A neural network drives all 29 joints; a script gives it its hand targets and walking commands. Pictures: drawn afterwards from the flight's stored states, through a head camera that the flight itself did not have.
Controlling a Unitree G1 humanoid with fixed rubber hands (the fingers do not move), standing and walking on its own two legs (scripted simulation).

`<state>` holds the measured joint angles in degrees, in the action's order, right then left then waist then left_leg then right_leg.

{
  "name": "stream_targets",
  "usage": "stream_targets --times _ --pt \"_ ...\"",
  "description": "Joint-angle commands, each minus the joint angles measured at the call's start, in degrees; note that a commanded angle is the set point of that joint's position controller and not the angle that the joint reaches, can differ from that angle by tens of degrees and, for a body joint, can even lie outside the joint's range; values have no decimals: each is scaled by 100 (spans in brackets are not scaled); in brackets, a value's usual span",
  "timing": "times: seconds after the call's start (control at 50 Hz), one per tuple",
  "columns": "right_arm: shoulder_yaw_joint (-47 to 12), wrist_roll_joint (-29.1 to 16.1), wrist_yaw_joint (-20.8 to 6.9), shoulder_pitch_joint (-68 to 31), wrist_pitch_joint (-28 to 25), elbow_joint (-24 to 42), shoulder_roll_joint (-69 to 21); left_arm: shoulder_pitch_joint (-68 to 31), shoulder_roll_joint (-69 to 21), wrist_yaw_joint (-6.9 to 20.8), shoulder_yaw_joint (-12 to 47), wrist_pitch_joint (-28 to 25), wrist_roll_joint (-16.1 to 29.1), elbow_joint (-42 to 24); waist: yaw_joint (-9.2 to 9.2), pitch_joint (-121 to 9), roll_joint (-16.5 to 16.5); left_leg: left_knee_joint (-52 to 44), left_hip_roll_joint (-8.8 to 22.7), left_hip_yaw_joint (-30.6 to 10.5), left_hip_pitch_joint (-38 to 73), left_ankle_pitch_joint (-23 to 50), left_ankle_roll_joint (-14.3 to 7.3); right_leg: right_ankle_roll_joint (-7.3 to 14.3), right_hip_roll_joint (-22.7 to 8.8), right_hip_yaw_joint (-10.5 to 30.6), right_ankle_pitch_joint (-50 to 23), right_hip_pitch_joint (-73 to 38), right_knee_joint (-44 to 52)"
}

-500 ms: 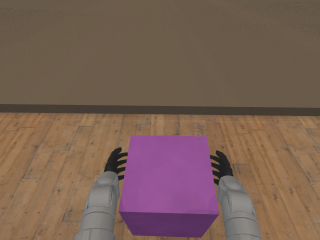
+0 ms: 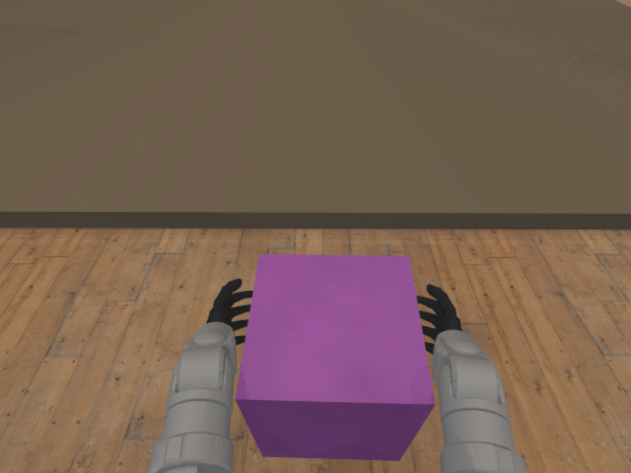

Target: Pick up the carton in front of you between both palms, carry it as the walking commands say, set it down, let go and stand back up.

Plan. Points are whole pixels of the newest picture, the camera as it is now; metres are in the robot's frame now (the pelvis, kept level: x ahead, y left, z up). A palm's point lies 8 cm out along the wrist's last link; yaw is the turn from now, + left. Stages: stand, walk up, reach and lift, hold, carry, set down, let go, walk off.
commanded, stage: reach and lift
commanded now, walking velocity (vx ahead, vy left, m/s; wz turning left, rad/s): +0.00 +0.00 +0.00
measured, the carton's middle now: (332, 361) +0.30 +0.00 -0.04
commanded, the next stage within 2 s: hold in 0.58 s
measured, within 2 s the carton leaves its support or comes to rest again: neither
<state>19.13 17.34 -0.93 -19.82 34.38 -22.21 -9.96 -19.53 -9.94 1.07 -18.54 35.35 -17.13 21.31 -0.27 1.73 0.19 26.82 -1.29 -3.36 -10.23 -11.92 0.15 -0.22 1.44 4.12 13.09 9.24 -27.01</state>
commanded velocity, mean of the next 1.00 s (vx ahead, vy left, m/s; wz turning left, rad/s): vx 0.00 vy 0.00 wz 0.00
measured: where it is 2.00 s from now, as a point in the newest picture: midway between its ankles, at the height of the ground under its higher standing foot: (335, 460)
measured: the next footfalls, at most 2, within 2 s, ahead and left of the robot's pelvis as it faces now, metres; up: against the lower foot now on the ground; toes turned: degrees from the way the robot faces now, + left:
left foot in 1.48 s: +0.19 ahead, +0.09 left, +0.00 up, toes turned +8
right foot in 1.82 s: +0.45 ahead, -0.15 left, +0.00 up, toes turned -14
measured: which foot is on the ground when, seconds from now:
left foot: down 0.00-1.00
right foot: down 0.00-1.00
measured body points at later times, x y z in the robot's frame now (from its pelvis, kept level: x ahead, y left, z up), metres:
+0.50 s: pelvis +0.02 +0.00 +0.01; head -0.01 +0.00 +0.45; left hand +0.32 +0.15 +0.03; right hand +0.32 -0.15 +0.03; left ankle +0.03 +0.12 -0.74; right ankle +0.02 -0.12 -0.74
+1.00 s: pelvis +0.00 +0.00 +0.00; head -0.04 +0.00 +0.45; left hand +0.30 +0.15 +0.05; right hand +0.30 -0.15 +0.05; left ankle +0.03 +0.12 -0.74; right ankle +0.02 -0.12 -0.74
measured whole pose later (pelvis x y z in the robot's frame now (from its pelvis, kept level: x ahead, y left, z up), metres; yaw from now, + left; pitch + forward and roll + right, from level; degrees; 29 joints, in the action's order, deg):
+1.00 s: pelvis +0.00 +0.00 +0.00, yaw +0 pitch -8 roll +0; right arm 13.9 15.5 -0.5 -16.0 42.9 -13.5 -8.9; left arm -15.9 -8.9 0.9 -13.3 43.7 -15.3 12.9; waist -0.1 2.6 0.2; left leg 22.1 -1.2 -3.7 -3.4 -10.3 0.2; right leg -0.1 1.3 4.0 11.6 2.5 -22.4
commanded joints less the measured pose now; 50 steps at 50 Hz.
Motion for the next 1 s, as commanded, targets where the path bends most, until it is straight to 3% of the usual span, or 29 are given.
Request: stream_targets --times 0.0,0.28,0.54,0.66,0.78,0.98 --pt "-3167 -1209 -1355 -2927 -49 -75 -5310 -2909 -5350 1288 3190 -91 1207 76 4 -1571 -42 -464 -318 -48 745 532 -9 85 343 -12 -426 -155 571" --pt "-3426 -1403 -1266 -2222 142 531 -5234 -2214 -5211 1238 3406 83 1373 -526 -8 -1570 -15 -612 -372 -96 1047 1374 15 16 364 49 -1306 -577 718" --pt "-3522 -1475 -1212 -2130 320 809 -5207 -2170 -5083 1244 3506 242 1454 -827 -5 -1433 11 -691 -387 -101 1062 1292 9 -12 345 73 -1292 -686 792" --pt "-3912 -1711 -1163 -1904 546 1400 -5151 -1944 -5091 1183 3934 462 1714 -1422 33 -1687 -5 -776 -384 -148 1329 1724 40 -31 347 105 -1739 -952 871" --pt "-3576 -1515 -1176 -1925 773 1195 -4820 -1925 -4795 1153 3572 691 1495 -1193 6 -838 -7 -921 -353 -85 1012 676 -4 21 322 49 -659 -604 1019" --pt "-3608 -1549 -1265 -2590 690 1020 -5025 -2587 -5072 1221 3612 631 1540 -1009 24 -1116 -21 -804 -322 -72 1037 312 0 56 297 7 -264 -469 908"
